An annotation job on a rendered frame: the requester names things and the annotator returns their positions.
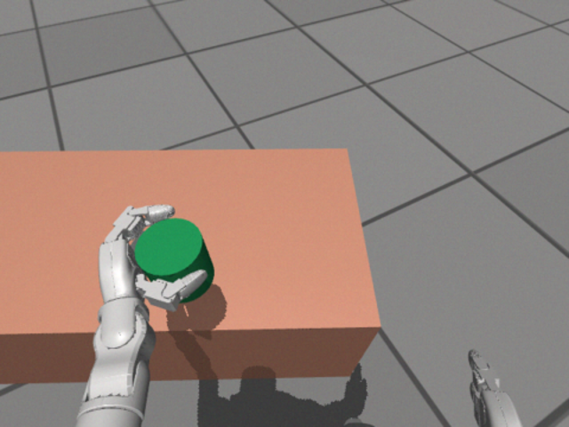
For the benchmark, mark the left robot hand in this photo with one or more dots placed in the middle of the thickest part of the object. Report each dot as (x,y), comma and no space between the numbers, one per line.
(121,276)

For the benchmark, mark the can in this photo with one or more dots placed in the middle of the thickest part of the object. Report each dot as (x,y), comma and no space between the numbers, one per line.
(170,250)

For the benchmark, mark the right robot hand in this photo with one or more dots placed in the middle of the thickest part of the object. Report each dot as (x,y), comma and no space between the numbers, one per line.
(492,407)

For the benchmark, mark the left robot arm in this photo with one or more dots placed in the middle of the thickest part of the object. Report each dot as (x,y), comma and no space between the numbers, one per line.
(117,389)

